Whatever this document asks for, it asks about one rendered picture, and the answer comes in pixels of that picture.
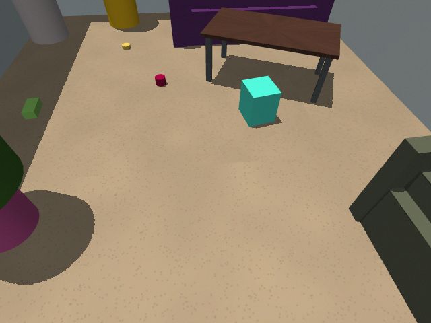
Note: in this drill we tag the sofa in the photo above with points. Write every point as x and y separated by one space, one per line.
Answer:
190 17

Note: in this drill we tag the coffee table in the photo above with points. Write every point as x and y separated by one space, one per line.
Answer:
278 32

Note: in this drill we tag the armchair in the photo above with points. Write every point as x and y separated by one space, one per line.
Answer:
395 212

